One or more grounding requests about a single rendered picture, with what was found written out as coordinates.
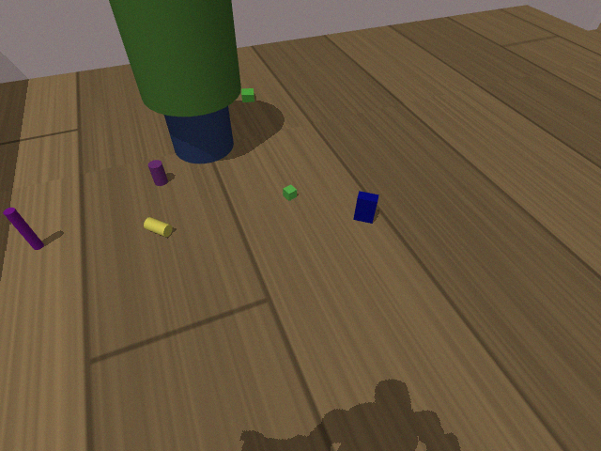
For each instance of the potted plant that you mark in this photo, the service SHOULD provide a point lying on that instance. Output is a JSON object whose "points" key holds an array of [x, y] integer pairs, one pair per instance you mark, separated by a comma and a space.
{"points": [[183, 55]]}

